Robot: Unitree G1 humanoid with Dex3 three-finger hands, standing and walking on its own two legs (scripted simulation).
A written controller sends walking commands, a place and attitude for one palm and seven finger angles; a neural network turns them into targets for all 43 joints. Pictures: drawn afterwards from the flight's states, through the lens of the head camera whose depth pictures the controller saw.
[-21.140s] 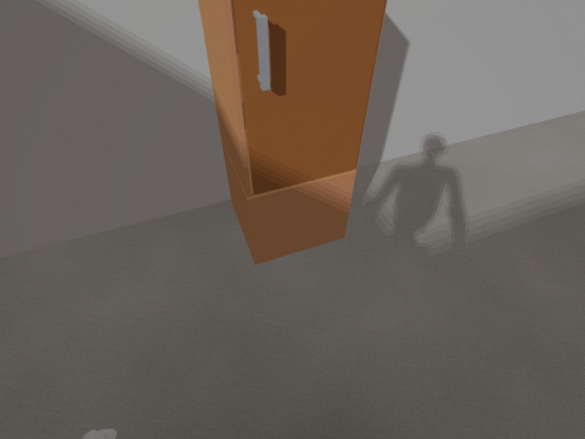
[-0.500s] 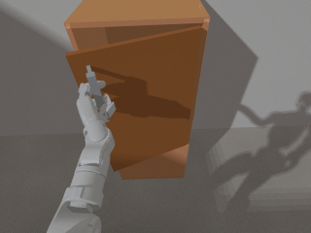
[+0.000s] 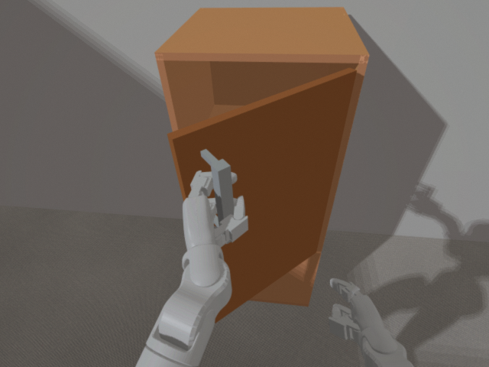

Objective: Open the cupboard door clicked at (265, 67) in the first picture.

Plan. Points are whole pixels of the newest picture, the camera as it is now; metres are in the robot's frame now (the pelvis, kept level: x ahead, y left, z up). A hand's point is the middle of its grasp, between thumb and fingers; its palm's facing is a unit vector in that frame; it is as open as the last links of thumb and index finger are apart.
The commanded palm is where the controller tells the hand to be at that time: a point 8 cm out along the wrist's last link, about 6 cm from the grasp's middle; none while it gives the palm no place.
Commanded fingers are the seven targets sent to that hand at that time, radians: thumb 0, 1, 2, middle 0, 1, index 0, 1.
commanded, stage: open thumb and fingers to let go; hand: left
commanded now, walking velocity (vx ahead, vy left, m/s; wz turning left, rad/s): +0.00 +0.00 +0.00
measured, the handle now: (218, 198) +0.34 +0.08 +0.14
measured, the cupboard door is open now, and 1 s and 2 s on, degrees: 42 42 43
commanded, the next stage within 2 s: slide the hand sideways off the handle in 0.74 s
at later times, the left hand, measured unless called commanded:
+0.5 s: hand (240, 210) +0.31 +0.04 +0.14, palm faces +0.32 -0.95 +0.00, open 13.3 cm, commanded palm +0.26 +0.08 +0.14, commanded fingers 0.00 -0.50 0.30 -0.23 -0.80 -0.23 -0.80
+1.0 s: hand (231, 225) +0.29 +0.05 +0.14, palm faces -0.11 -0.99 -0.08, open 15.6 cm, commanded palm +0.26 +0.09 +0.14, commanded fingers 0.00 -0.50 0.30 -0.15 -0.30 -0.15 -0.30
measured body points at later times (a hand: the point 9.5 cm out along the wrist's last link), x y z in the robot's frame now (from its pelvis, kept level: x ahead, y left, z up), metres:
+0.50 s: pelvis -0.02 +0.00 +0.00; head -0.04 -0.03 +0.45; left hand +0.29 +0.09 +0.15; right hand +0.13 -0.23 -0.11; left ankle +0.01 +0.14 -0.73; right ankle -0.06 -0.08 -0.73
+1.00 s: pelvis -0.02 +0.02 +0.00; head -0.05 +0.00 +0.45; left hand +0.29 +0.10 +0.14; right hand +0.17 -0.18 -0.09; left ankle +0.01 +0.14 -0.73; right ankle -0.06 -0.08 -0.73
